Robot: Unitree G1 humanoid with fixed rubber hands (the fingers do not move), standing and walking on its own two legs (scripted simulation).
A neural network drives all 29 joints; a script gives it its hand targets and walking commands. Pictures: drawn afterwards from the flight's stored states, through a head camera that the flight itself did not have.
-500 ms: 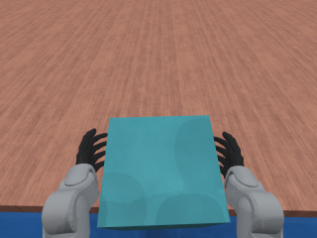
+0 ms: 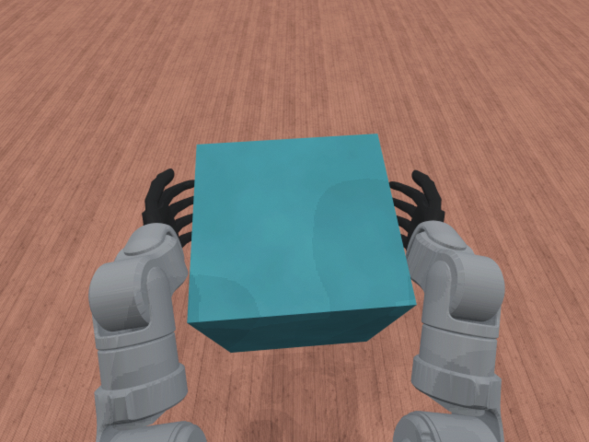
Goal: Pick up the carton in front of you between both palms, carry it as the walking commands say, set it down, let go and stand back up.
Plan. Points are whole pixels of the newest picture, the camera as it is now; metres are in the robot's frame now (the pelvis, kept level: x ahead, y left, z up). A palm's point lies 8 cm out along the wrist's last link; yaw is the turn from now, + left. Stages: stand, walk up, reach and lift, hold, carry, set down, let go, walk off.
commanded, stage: carry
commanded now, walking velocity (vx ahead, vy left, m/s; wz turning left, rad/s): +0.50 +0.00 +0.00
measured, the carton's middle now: (294, 257) +0.36 +0.01 +0.06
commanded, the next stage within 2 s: none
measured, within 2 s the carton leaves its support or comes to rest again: neither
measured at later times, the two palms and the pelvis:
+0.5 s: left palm (176, 31) +0.70 +0.21 +0.20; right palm (357, 22) +0.76 -0.10 +0.20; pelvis +0.39 -0.02 +0.09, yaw +4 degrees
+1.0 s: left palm out of the picture +1.07 +0.20 +0.24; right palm out of the picture +1.05 -0.11 +0.24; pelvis +0.73 +0.05 +0.12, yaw +0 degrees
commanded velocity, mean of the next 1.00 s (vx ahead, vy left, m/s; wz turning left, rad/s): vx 0.50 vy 0.00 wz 0.00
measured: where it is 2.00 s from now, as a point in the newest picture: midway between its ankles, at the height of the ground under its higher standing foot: (288, 156)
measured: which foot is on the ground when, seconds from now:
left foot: down 0.00-0.36, up 0.38-0.74, down 0.76-1.00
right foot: down 0.00-0.00, up 0.02-0.26, down 0.28-0.76, up 0.78-1.00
